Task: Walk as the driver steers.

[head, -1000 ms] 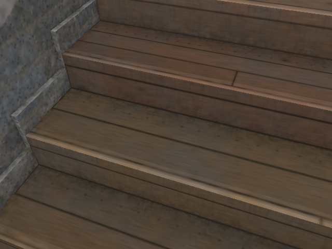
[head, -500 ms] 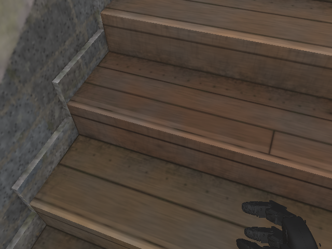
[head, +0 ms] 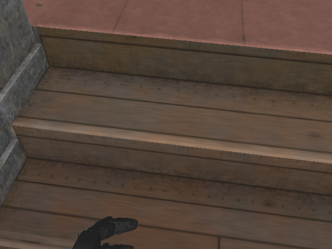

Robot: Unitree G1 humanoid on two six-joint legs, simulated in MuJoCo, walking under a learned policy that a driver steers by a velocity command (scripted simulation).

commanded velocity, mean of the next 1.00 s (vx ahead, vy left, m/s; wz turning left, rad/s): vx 0.09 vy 0.00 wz -0.38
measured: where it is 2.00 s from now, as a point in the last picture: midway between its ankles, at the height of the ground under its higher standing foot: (178, 245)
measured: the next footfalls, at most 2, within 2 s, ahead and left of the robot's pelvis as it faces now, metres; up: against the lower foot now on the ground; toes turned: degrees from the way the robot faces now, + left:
left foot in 0.62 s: +0.48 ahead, +0.08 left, +0.17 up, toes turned -20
right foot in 1.22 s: +0.44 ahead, -0.13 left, +0.17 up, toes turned -25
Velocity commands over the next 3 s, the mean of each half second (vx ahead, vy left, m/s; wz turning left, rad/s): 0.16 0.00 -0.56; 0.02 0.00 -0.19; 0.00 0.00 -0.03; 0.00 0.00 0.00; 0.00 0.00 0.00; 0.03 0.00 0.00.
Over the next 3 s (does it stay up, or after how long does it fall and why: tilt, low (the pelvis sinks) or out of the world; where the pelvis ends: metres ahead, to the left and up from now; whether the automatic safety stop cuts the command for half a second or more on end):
stays up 0.45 -0.02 0.32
